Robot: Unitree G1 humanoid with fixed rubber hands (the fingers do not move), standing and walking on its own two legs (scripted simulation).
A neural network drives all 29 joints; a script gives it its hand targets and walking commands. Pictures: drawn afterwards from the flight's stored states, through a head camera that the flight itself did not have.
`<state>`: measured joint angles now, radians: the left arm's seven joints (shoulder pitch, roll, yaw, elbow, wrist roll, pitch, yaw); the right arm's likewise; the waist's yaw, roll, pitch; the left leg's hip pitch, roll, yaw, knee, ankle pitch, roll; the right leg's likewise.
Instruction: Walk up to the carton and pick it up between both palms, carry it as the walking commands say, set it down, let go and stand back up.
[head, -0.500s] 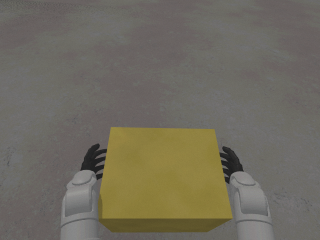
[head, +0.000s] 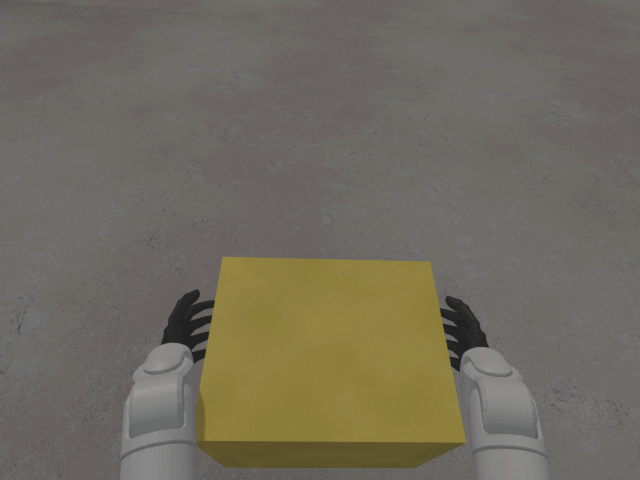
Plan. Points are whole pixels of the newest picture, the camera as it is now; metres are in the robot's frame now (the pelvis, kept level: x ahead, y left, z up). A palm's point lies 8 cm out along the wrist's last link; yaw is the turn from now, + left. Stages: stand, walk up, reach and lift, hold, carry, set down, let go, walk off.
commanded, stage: reach and lift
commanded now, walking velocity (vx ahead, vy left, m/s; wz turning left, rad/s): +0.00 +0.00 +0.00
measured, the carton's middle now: (323, 368) +0.29 +0.00 -0.03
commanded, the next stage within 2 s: hold in 0.20 s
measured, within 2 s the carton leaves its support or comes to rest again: neither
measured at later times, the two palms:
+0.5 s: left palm (177, 359) +0.26 +0.18 +0.04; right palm (474, 364) +0.26 -0.18 +0.04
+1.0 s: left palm (179, 359) +0.27 +0.18 +0.04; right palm (473, 361) +0.26 -0.18 +0.03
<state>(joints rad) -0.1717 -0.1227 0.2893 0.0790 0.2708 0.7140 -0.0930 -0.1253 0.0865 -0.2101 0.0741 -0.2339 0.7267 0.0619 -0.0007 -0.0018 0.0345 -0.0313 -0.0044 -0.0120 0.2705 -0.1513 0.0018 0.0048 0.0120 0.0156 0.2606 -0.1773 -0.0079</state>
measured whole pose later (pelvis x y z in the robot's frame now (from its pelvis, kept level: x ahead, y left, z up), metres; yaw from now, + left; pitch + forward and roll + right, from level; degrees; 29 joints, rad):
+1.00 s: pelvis +0.00 +0.00 +0.00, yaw +0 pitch -5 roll +0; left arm -0.12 -0.13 0.27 0.04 0.25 0.72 -0.08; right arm -0.09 0.08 -0.20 0.06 -0.22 0.74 0.07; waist -0.01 -0.01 0.03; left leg -0.02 -0.01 -0.01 0.26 -0.15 0.00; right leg 0.01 0.01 0.02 0.26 -0.18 -0.01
